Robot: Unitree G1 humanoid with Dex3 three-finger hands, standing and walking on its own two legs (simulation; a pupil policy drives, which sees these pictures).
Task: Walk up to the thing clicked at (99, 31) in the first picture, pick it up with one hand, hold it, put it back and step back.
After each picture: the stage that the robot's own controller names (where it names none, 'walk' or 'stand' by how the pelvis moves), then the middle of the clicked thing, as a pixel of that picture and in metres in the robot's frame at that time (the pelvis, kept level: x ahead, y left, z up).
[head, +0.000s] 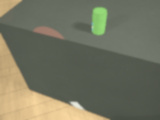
stand; (99, 21) +0.69 -0.06 +0.04
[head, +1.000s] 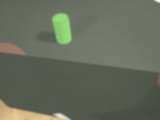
walk; (62, 29) +0.58 +0.14 +0.06
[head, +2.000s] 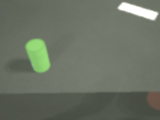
stand; (38, 56) +0.44 +0.19 +0.05
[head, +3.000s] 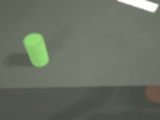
stand; (37, 50) +0.46 +0.19 +0.04
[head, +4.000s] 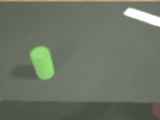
stand; (43, 63) +0.42 +0.17 +0.03
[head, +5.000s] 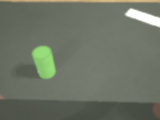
stand; (44, 62) +0.43 +0.17 +0.03
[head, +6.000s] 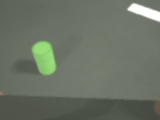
rise first; (44, 58) +0.43 +0.17 +0.04
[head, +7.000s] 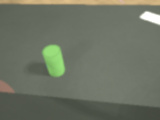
rise first; (54, 61) +0.44 +0.17 +0.04
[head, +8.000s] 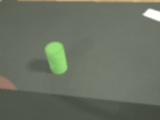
go down; (56, 58) +0.44 +0.16 +0.04
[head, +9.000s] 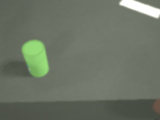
go down; (36, 59) +0.42 +0.15 +0.06
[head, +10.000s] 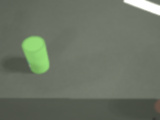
close in; (37, 55) +0.42 +0.15 +0.06
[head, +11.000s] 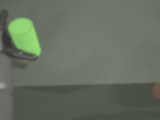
close; (26, 40) +0.45 +0.17 +0.10
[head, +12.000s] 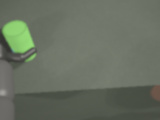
lift; (21, 42) +0.45 +0.18 +0.10
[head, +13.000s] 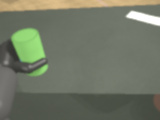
lift; (31, 53) +0.33 +0.16 +0.21
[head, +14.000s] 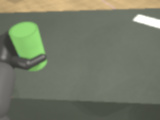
hold; (30, 47) +0.33 +0.16 +0.23
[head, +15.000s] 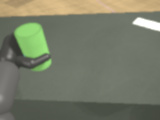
hold; (34, 47) +0.33 +0.15 +0.23
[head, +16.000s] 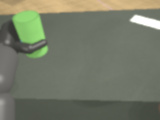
crouch; (31, 35) +0.38 +0.16 +0.25
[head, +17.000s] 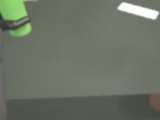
lower; (14, 13) +0.47 +0.19 +0.23
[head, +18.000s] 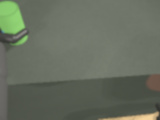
lower; (11, 24) +0.50 +0.18 +0.10
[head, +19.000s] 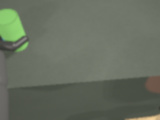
lower; (12, 31) +0.48 +0.18 +0.10
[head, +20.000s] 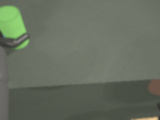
lower; (13, 28) +0.49 +0.19 +0.10
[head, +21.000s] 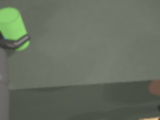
lower; (13, 30) +0.48 +0.19 +0.10
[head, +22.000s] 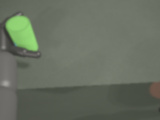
open; (23, 37) +0.47 +0.17 +0.09
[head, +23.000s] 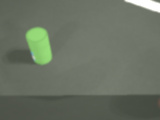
sink last; (40, 46) +0.46 +0.16 +0.08
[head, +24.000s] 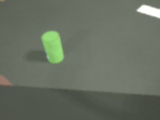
stand; (53, 47) +0.49 +0.17 +0.07
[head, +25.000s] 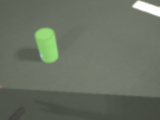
stand; (47, 46) +0.47 +0.16 +0.08
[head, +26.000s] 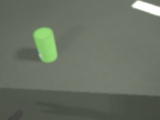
stand; (46, 45) +0.47 +0.16 +0.08
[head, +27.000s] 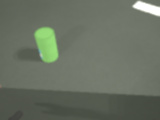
stand; (47, 45) +0.47 +0.16 +0.09
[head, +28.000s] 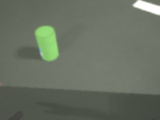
stand; (47, 44) +0.48 +0.16 +0.09
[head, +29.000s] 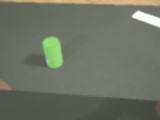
stand; (53, 52) +0.49 +0.15 +0.04
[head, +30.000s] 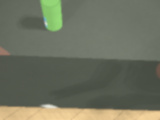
walk; (52, 13) +0.57 +0.13 +0.05
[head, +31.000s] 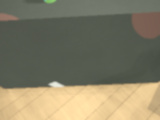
walk; out of the picture +0.83 +0.22 +0.06
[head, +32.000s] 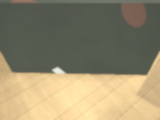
stand; out of the picture +1.13 +0.19 +0.06
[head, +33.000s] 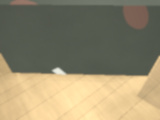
stand; out of the picture +1.10 +0.17 +0.03
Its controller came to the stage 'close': yes
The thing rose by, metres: 0.20
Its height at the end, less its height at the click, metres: +0.00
